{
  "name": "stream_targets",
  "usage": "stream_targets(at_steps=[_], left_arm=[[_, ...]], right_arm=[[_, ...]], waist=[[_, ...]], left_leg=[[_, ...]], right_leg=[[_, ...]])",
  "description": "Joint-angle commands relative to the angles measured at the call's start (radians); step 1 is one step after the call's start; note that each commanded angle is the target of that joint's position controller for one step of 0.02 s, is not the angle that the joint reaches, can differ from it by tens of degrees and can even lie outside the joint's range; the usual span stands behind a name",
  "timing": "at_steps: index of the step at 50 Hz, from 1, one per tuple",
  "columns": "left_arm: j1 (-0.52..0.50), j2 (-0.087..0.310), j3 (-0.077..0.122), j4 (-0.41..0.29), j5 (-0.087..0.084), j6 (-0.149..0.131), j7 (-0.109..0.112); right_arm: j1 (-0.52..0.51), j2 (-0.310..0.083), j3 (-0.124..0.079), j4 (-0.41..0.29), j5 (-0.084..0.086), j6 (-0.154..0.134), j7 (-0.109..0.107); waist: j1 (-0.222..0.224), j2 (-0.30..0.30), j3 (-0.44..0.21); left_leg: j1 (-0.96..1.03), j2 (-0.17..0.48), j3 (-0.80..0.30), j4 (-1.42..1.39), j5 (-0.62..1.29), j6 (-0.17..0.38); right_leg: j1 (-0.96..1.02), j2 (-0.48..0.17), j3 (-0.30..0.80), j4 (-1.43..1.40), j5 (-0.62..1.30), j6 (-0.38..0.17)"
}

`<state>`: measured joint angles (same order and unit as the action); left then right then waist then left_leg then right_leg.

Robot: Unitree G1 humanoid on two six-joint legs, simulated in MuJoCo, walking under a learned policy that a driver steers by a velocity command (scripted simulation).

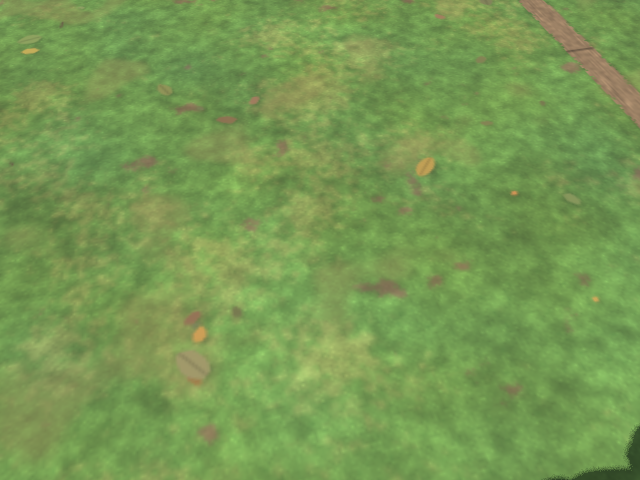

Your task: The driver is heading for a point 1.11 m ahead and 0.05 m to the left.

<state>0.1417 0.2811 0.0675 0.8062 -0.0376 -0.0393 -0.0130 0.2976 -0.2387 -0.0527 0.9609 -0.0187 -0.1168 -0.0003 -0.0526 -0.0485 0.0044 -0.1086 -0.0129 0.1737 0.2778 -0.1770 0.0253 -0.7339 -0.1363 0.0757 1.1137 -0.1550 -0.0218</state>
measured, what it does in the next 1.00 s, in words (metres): walks ahead: right foot, then left foot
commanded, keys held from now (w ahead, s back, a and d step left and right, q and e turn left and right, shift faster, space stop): w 1.00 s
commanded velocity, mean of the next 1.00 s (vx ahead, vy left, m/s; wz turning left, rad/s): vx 0.50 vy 0.00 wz -0.12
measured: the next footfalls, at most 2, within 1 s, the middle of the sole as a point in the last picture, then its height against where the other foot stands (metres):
right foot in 0.24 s outside the picture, level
left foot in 0.78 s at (294, 438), level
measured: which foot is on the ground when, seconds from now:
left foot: down 0.00-0.26, up 0.28-0.76, down 0.78-1.00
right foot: up 0.00-0.22, down 0.24-0.80, up 0.82-1.00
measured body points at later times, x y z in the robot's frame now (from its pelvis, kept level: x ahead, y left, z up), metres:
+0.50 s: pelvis +0.26 -0.08 +0.00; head +0.27 -0.10 +0.45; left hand +0.32 +0.18 -0.13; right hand +0.36 -0.36 -0.12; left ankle +0.36 +0.09 -0.66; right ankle +0.24 -0.17 -0.75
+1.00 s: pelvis +0.54 -0.03 +0.00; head +0.55 -0.02 +0.45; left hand +0.67 +0.23 -0.13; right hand +0.55 -0.29 -0.14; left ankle +0.57 +0.05 -0.75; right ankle +0.55 -0.20 -0.66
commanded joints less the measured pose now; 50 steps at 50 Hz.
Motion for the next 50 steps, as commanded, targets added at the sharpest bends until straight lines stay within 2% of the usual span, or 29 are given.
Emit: stream_targets(at_steps=[1,6,8,10,11,12,13,14,15,16,17,18,19,22,25,30,34,36,37,38,39,40,41,42,43,44,46,48,50], left_arm=[[-0.004,0.003,-0.004,-0.05,0.012,0.002,-0.009],[-0.174,-0.006,-0.016,-0.088,0.015,-0.005,-0.028],[-0.205,0.01,-0.013,-0.103,0.016,-0.005,-0.031],[-0.136,0.05,0.005,-0.093,0.025,-0.008,-0.034],[0.012,0.088,0.03,-0.047,0.026,-0.009,-0.03],[0.196,0.163,0.067,0.017,0.026,-0.006,-0.017],[0.316,0.266,0.092,0.041,0.033,0.0,0.002],[0.303,0.267,0.079,0.033,0.029,-0.007,-0.001],[0.265,0.188,0.056,0.031,0.029,-0.015,-0.01],[0.207,0.14,0.046,0.027,0.029,-0.02,-0.012],[0.116,0.103,0.033,0.014,0.032,-0.025,-0.016],[0.06,0.061,0.023,0.007,0.038,-0.031,-0.018],[0.038,0.037,0.018,0.012,0.046,-0.034,-0.017],[0.075,0.072,0.026,0.04,0.046,-0.053,-0.003],[0.135,0.091,0.029,0.065,0.045,-0.054,0.018],[0.199,0.11,0.034,0.097,0.032,-0.051,0.03],[0.239,0.113,0.041,0.14,0.02,-0.04,0.033],[0.23,0.125,0.048,0.149,0.019,-0.032,0.034],[0.21,0.136,0.051,0.148,0.02,-0.029,0.033],[0.185,0.13,0.047,0.146,0.016,-0.026,0.034],[0.185,0.095,0.033,0.14,0.021,-0.022,0.034],[0.288,-0.005,0.005,0.122,0.039,-0.032,0.027],[0.289,-0.024,-0.007,0.129,0.033,-0.059,0.02],[0.206,0.071,0.017,0.116,0.004,-0.079,0.015],[0.126,0.084,0.018,0.094,-0.01,-0.086,0.016],[0.087,0.078,0.02,0.089,-0.001,-0.083,0.024],[0.114,0.057,0.029,0.101,0.016,-0.056,0.032],[0.124,0.025,0.026,0.107,0.021,-0.037,0.033],[0.06,0.03,0.028,0.088,0.03,-0.032,0.035]], right_arm=[[-0.072,-0.156,-0.036,-0.08,-0.005,-0.016,-0.008],[0.024,-0.182,-0.049,-0.042,0.032,0.005,-0.008],[0.043,-0.191,-0.055,-0.022,0.041,0.021,-0.005],[0.027,-0.209,-0.06,-0.012,0.05,0.033,-0.007],[-0.006,-0.207,-0.057,-0.01,0.053,0.042,-0.011],[0.0,-0.17,-0.043,-0.017,0.042,0.043,-0.014],[0.026,-0.09,-0.017,-0.053,0.006,0.035,-0.013],[0.068,-0.032,0.004,-0.057,0.022,0.004,-0.009],[-0.017,-0.105,-0.017,-0.068,0.06,-0.016,-0.001],[-0.073,-0.109,-0.019,-0.086,0.071,-0.024,0.002],[-0.082,-0.104,-0.021,-0.08,0.055,-0.021,-0.006],[-0.07,-0.109,-0.031,-0.073,0.038,-0.008,-0.011],[-0.042,-0.095,-0.032,-0.064,0.036,0.011,-0.011],[-0.065,-0.077,-0.03,-0.078,0.024,0.044,-0.015],[-0.155,-0.077,-0.029,-0.104,0.016,0.042,-0.014],[-0.305,-0.052,-0.014,-0.126,0.031,0.035,0.008],[-0.367,-0.064,-0.009,-0.144,0.038,0.028,0.029],[-0.344,-0.086,-0.014,-0.144,0.039,0.021,0.037],[-0.291,-0.108,-0.024,-0.131,0.037,0.018,0.039],[-0.174,-0.141,-0.044,-0.095,0.033,0.017,0.036],[0.008,-0.198,-0.071,-0.038,0.028,0.017,0.029],[0.136,-0.306,-0.095,-0.014,0.009,0.02,0.022],[0.156,-0.258,-0.077,-0.005,0.022,0.023,0.028],[0.087,-0.192,-0.056,-0.017,0.03,0.019,0.029],[0.011,-0.147,-0.044,-0.039,0.027,0.018,0.026],[-0.063,-0.122,-0.034,-0.05,0.015,0.017,0.028],[-0.122,-0.074,-0.017,-0.051,0.001,0.011,0.029],[-0.097,-0.094,-0.02,-0.036,0.008,0.008,0.023],[-0.06,-0.129,-0.028,-0.023,0.009,0.006,0.009]], waist=[[0.037,0.082,0.045],[-0.024,0.086,0.085],[-0.017,0.106,0.094],[0.044,0.143,0.039],[0.132,0.138,-0.039],[0.197,0.099,-0.15],[0.194,-0.121,-0.254],[0.153,-0.235,-0.371],[0.174,-0.111,-0.29],[0.153,-0.087,-0.184],[0.108,-0.004,-0.117],[0.069,-0.021,-0.084],[0.039,-0.045,-0.073],[0.023,-0.02,-0.03],[0.046,-0.001,0.01],[0.099,-0.008,0.051],[0.112,-0.018,0.081],[0.087,-0.029,0.068],[0.053,-0.043,0.036],[-0.011,-0.037,-0.03],[-0.08,0.003,-0.147],[-0.05,0.238,-0.295],[-0.05,0.377,-0.379],[-0.055,0.288,-0.269],[-0.043,0.219,-0.174],[-0.01,0.142,-0.099],[0.053,0.157,-0.057],[0.067,0.144,-0.035],[0.059,0.108,-0.005]], left_leg=[[-0.048,0.278,-0.123,-0.176,0.143,0.16],[0.078,0.303,-0.067,-0.161,0.145,0.146],[0.153,0.331,-0.068,-0.123,0.21,0.137],[0.185,0.333,-0.042,0.007,0.501,0.113],[0.151,0.299,-0.004,0.177,0.64,0.083],[0.003,0.242,0.031,0.411,0.583,0.043],[-0.329,0.145,0.053,0.789,0.118,-0.015],[-0.568,0.002,-0.116,1.044,-0.397,-0.04],[-0.679,0.061,-0.221,1.143,-0.36,-0.026],[-0.725,0.109,-0.205,1.133,-0.284,-0.002],[-0.676,0.156,-0.204,1.062,-0.189,0.006],[-0.611,0.186,-0.216,0.994,-0.134,0.006],[-0.549,0.201,-0.227,0.959,-0.103,0.005],[-0.557,0.203,-0.224,0.854,-0.023,-0.017],[-0.637,0.195,-0.228,0.672,0.12,-0.037],[-0.591,0.141,-0.184,0.394,0.279,-0.036],[-0.577,0.123,-0.188,0.288,0.214,-0.001],[-0.511,0.103,-0.174,0.253,0.138,0.033],[-0.421,0.077,-0.151,0.244,0.11,0.051],[-0.263,0.038,-0.117,0.229,0.101,0.073],[-0.004,0.063,-0.156,0.249,0.099,0.109],[0.364,0.321,-0.554,0.217,0.009,0.243],[0.479,0.411,-0.923,0.015,-0.165,0.32],[0.399,0.377,-0.829,0.001,-0.259,0.263],[0.271,0.343,-0.685,-0.002,-0.234,0.223],[0.114,0.308,-0.577,-0.032,-0.155,0.206],[-0.055,0.258,-0.467,-0.089,-0.055,0.187],[-0.098,0.25,-0.408,-0.133,0.006,0.202],[-0.085,0.254,-0.373,-0.159,0.073,0.212]], right_leg=[[0.008,-0.03,0.015,-0.165,0.127,0.008],[0.058,0.01,-0.082,-0.432,0.127,-0.018],[0.072,0.028,-0.094,-0.49,0.039,-0.04],[0.217,0.08,-0.131,-0.542,-0.023,-0.074],[0.413,0.124,-0.161,-0.597,0.032,-0.099],[0.696,0.127,-0.128,-0.58,0.057,-0.128],[0.989,-0.113,0.244,-0.605,0.02,-0.216],[1.105,-0.274,0.673,-0.802,-0.111,-0.352],[1.039,-0.245,0.59,-0.826,-0.128,-0.307],[0.919,-0.205,0.419,-0.812,-0.075,-0.267],[0.763,-0.159,0.305,-0.829,-0.008,-0.234],[0.651,-0.123,0.225,-0.856,0.045,-0.217],[0.579,-0.103,0.176,-0.889,0.045,-0.21],[0.522,-0.098,0.115,-0.966,0.094,-0.235],[0.563,-0.09,0.068,-0.988,0.14,-0.227],[0.616,-0.074,-0.009,-0.999,0.105,-0.188],[0.719,-0.116,-0.015,-0.939,0.11,-0.165],[0.758,-0.137,-0.009,-0.887,0.204,-0.148],[0.764,-0.131,-0.019,-0.825,0.35,-0.133],[0.749,-0.092,-0.053,-0.688,0.514,-0.11],[0.642,-0.029,-0.101,-0.446,0.497,-0.078],[0.289,0.102,-0.143,-0.038,0.127,-0.013],[0.068,0.21,-0.027,0.173,-0.4,0.004],[-0.044,0.139,0.039,0.267,-0.37,-0.024],[-0.071,0.083,0.011,0.259,-0.284,-0.048],[-0.032,0.036,-0.009,0.193,-0.194,-0.053],[0.088,-0.013,0.004,0.088,-0.109,-0.055],[0.1,-0.023,-0.005,0.016,-0.079,-0.041],[0.037,-0.027,-0.009,-0.093,0.005,-0.016]])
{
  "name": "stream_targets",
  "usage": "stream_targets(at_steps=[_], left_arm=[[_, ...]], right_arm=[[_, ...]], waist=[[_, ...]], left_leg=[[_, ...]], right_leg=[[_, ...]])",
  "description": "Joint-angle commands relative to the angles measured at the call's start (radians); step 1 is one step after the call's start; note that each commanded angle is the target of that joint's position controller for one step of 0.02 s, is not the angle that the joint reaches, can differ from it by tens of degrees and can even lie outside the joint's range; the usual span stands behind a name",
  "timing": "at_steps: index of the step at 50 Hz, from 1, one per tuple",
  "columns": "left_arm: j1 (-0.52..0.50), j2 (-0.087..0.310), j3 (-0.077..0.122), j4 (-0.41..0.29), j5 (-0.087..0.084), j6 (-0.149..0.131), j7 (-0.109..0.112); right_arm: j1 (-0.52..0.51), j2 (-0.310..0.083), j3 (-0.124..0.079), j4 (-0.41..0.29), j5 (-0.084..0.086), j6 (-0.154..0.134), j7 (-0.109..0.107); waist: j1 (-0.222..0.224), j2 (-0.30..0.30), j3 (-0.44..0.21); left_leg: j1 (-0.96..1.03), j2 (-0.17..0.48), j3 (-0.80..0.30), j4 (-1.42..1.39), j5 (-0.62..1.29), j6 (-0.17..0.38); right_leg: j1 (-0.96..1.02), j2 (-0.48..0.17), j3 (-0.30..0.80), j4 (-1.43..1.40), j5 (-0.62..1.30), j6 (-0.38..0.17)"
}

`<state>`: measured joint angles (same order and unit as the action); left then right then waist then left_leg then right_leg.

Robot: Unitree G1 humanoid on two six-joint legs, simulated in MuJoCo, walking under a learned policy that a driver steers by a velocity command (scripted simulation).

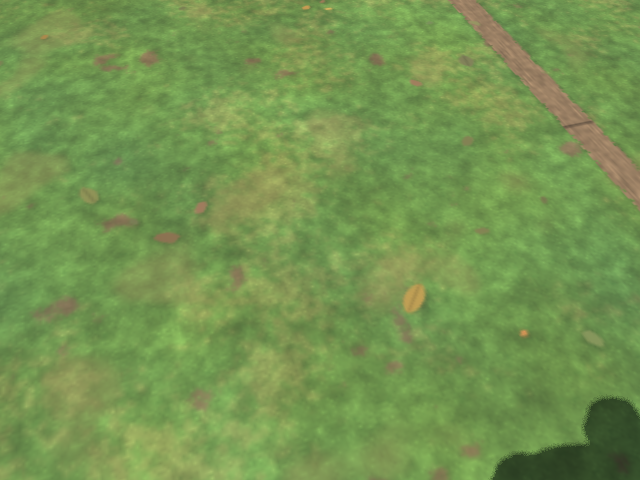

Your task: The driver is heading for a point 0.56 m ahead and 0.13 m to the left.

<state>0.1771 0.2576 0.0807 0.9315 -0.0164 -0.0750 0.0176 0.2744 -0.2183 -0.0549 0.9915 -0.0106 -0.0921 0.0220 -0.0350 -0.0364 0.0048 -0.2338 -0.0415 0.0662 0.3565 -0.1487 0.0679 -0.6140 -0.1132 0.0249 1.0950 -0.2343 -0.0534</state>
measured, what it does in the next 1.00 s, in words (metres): walks ahead, turning left: right foot, then left foot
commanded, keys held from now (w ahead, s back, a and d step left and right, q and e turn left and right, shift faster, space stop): w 0.28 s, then w+q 0.48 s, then no key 0.24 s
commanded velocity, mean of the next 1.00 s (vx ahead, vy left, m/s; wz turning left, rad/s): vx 0.45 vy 0.00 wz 0.24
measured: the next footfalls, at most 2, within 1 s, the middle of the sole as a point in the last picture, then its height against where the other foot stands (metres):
right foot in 0.34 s outside the picture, level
left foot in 0.88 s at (258, 422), level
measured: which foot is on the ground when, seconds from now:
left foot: down 0.00-0.34, up 0.36-0.86, down 0.88-1.00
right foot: up 0.00-0.32, down 0.34-0.88, up 0.90-1.00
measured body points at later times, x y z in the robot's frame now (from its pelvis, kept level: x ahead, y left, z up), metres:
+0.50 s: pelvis +0.28 -0.07 -0.01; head +0.31 -0.09 +0.44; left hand +0.35 +0.19 -0.13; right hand +0.35 -0.34 -0.15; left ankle +0.22 +0.07 -0.65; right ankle +0.33 -0.16 -0.74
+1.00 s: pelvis +0.52 +0.01 -0.02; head +0.57 +0.03 +0.43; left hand +0.50 +0.29 -0.16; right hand +0.75 -0.19 -0.13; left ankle +0.59 +0.11 -0.74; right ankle +0.43 -0.16 -0.64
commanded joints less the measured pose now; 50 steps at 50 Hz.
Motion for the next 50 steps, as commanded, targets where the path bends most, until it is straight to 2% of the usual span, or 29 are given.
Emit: stream_targets(at_steps=[1,6,12,14,15,16,17,18,19,20,21,22,23,25,27,30,33,38,39,41,42,43,44,45,46,47,48,49,50], left_arm=[[-0.009,0.052,0.015,-0.047,0.013,0.004,0.004],[-0.16,0.026,0.004,-0.076,0.006,-0.003,-0.014],[-0.279,0.036,-0.009,-0.114,-0.005,-0.014,-0.044],[-0.237,0.065,-0.001,-0.108,-0.007,-0.02,-0.051],[-0.171,0.09,0.012,-0.091,-0.004,-0.024,-0.05],[-0.014,0.131,0.036,-0.042,0.001,-0.027,-0.045],[0.185,0.207,0.06,0.004,0.016,-0.03,-0.035],[0.265,0.287,0.075,0.026,0.019,-0.025,-0.033],[0.266,0.198,0.048,0.023,0.013,-0.025,-0.032],[0.181,0.142,0.031,0.01,0.01,-0.03,-0.028],[0.1,0.107,0.018,-0.008,0.013,-0.034,-0.026],[0.036,0.075,0.009,-0.011,0.023,-0.039,-0.028],[0.002,0.042,-0.002,-0.008,0.033,-0.044,-0.029],[0.002,0.042,-0.002,0.01,0.034,-0.047,-0.028],[0.015,0.075,0.006,0.023,0.036,-0.049,-0.017],[0.04,0.095,0.011,0.033,0.04,-0.046,-0.001],[0.05,0.105,0.011,0.032,0.036,-0.04,0.01],[0.149,0.133,0.021,0.059,0.018,-0.014,0.017],[0.148,0.137,0.023,0.061,0.015,-0.004,0.016],[0.13,0.166,0.03,0.057,0.005,0.012,0.02],[0.115,0.181,0.033,0.054,0.0,0.019,0.024],[0.088,0.185,0.032,0.049,-0.005,0.023,0.024],[0.091,0.179,0.028,0.043,0.0,0.017,0.02],[0.141,0.066,-0.003,0.011,0.057,0.002,0.008],[0.232,0.045,-0.024,0.026,0.017,-0.025,-0.011],[0.147,0.113,-0.001,0.035,-0.027,-0.033,-0.018],[0.066,0.101,-0.004,0.007,-0.037,-0.032,-0.014],[0.026,0.096,-0.002,0.014,-0.015,-0.023,0.0],[0.024,0.108,0.007,0.018,0.0,-0.006,0.011]], right_arm=[[-0.018,-0.157,-0.027,-0.047,0.003,-0.018,-0.02],[0.049,-0.158,-0.027,-0.023,0.017,-0.009,-0.034],[0.119,-0.171,-0.04,0.025,0.027,0.013,-0.038],[0.101,-0.185,-0.048,0.026,0.028,0.022,-0.04],[0.083,-0.188,-0.049,0.023,0.031,0.026,-0.04],[0.066,-0.168,-0.041,0.017,0.032,0.031,-0.038],[0.065,-0.13,-0.024,-0.006,0.021,0.033,-0.036],[0.176,-0.002,0.011,-0.019,0.014,0.014,-0.029],[0.141,-0.08,-0.005,-0.007,0.038,-0.01,-0.025],[0.053,-0.144,-0.024,-0.035,0.062,-0.021,-0.024],[-0.006,-0.151,-0.026,-0.05,0.063,-0.021,-0.03],[-0.031,-0.142,-0.033,-0.054,0.052,-0.014,-0.037],[-0.01,-0.129,-0.041,-0.047,0.048,0.003,-0.039],[0.026,-0.079,-0.039,-0.042,0.05,0.031,-0.037],[-0.008,-0.074,-0.042,-0.06,0.047,0.047,-0.038],[-0.072,-0.075,-0.047,-0.088,0.035,0.052,-0.029],[-0.157,-0.064,-0.04,-0.12,0.031,0.048,-0.011],[-0.312,-0.042,-0.021,-0.198,0.03,0.051,0.02],[-0.325,-0.042,-0.02,-0.211,0.027,0.051,0.025],[-0.289,-0.067,-0.03,-0.226,0.017,0.05,0.033],[-0.212,-0.095,-0.044,-0.214,0.016,0.048,0.036],[-0.071,-0.141,-0.067,-0.177,0.018,0.044,0.034],[0.028,-0.212,-0.094,-0.152,0.015,0.045,0.014],[0.069,-0.308,-0.102,-0.136,-0.002,0.051,-0.012],[0.083,-0.281,-0.077,-0.157,-0.012,0.043,-0.006],[0.079,-0.215,-0.061,-0.157,-0.01,0.046,-0.002],[-0.007,-0.181,-0.053,-0.164,0.009,0.04,-0.004],[-0.074,-0.148,-0.042,-0.173,0.017,0.034,-0.004],[-0.123,-0.121,-0.032,-0.178,0.013,0.032,-0.008]], waist=[[0.034,0.086,0.001],[-0.008,0.097,0.037],[-0.034,0.106,0.086],[0.002,0.124,0.064],[0.043,0.132,0.025],[0.119,0.117,-0.062],[0.184,0.029,-0.217],[0.13,-0.231,-0.341],[0.158,-0.212,-0.376],[0.151,-0.158,-0.236],[0.126,-0.084,-0.158],[0.095,-0.047,-0.095],[0.059,-0.06,-0.067],[0.03,-0.064,-0.038],[0.022,-0.033,0.0],[0.03,-0.012,0.027],[0.05,-0.008,0.052],[0.105,0.012,0.106],[0.099,0.009,0.118],[0.058,-0.037,0.073],[0.014,-0.064,0.021],[-0.063,-0.059,-0.055],[-0.111,-0.011,-0.123],[-0.036,0.266,-0.247],[-0.018,0.27,-0.485],[-0.057,0.131,-0.453],[-0.038,0.121,-0.298],[-0.011,0.043,-0.198],[0.024,0.032,-0.158]], left_leg=[[0.057,0.283,-0.249,-0.244,0.074,0.168],[0.093,0.238,-0.137,-0.257,0.112,0.128],[0.258,0.301,-0.127,-0.185,0.145,0.115],[0.292,0.319,-0.13,-0.124,0.271,0.097],[0.282,0.304,-0.125,-0.041,0.429,0.084],[0.234,0.252,-0.096,0.135,0.544,0.061],[0.033,0.187,-0.055,0.436,0.358,0.026],[-0.371,-0.003,-0.033,0.808,-0.248,-0.046],[-0.484,0.012,-0.188,0.968,-0.425,-0.034],[-0.561,0.068,-0.191,1.012,-0.359,-0.015],[-0.541,0.126,-0.165,0.983,-0.261,-0.007],[-0.495,0.159,-0.163,0.922,-0.188,-0.005],[-0.435,0.185,-0.176,0.881,-0.144,-0.001],[-0.387,0.198,-0.178,0.834,-0.115,-0.001],[-0.432,0.198,-0.183,0.783,-0.054,-0.01],[-0.504,0.186,-0.192,0.651,0.091,-0.028],[-0.474,0.173,-0.125,0.485,0.213,-0.031],[-0.523,0.156,-0.045,0.329,0.174,-0.007],[-0.505,0.14,-0.027,0.298,0.131,0.002],[-0.375,0.07,0.034,0.275,0.033,0.027],[-0.272,0.03,0.052,0.263,0.006,0.043],[-0.091,-0.006,0.05,0.175,0.094,0.07],[0.144,0.027,-0.028,0.119,0.343,0.103],[0.488,0.285,-0.336,0.248,0.911,0.211],[0.654,0.487,-0.695,0.144,0.962,0.406],[0.571,0.421,-0.555,0.114,0.927,0.352],[0.443,0.373,-0.42,0.1,0.819,0.296],[0.286,0.33,-0.354,0.055,0.725,0.252],[0.159,0.306,-0.311,0.015,0.673,0.235]], right_leg=[[-0.108,-0.05,0.041,-0.132,0.137,0.027],[-0.069,-0.006,-0.008,-0.411,0.343,0.045],[-0.064,0.019,-0.011,-0.565,0.267,0.016],[0.019,0.041,-0.027,-0.589,0.189,-0.012],[0.137,0.072,-0.05,-0.604,0.161,-0.028],[0.349,0.103,-0.071,-0.619,0.162,-0.052],[0.678,-0.041,0.086,-0.584,0.154,-0.109],[1.014,-0.285,0.538,-0.688,-0.011,-0.252],[1.005,-0.302,0.682,-0.784,-0.136,-0.256],[0.894,-0.272,0.529,-0.794,-0.129,-0.203],[0.752,-0.238,0.397,-0.818,-0.075,-0.167],[0.617,-0.207,0.309,-0.857,-0.016,-0.147],[0.534,-0.175,0.227,-0.89,0.034,-0.128],[0.461,-0.163,0.134,-0.939,0.092,-0.126],[0.443,-0.162,0.056,-0.968,0.16,-0.129],[0.477,-0.154,-0.039,-0.981,0.235,-0.121],[0.485,-0.13,-0.138,-0.995,0.259,-0.097],[0.661,-0.175,-0.212,-0.942,0.349,-0.087],[0.676,-0.18,-0.226,-0.901,0.462,-0.082],[0.694,-0.182,-0.242,-0.77,0.854,-0.066],[0.7,-0.175,-0.242,-0.664,1.002,-0.052],[0.673,-0.144,-0.249,-0.498,1.002,-0.023],[0.529,-0.091,-0.259,-0.282,0.803,0.029],[0.186,0.047,-0.253,0.099,-0.169,0.089],[0.038,0.153,-0.023,0.338,-0.502,0.111],[0.033,0.094,0.072,0.345,-0.436,0.096],[-0.033,0.051,0.04,0.281,-0.368,0.084],[-0.018,0.017,0.025,0.207,-0.306,0.084],[0.05,-0.004,0.03,0.152,-0.261,0.084]])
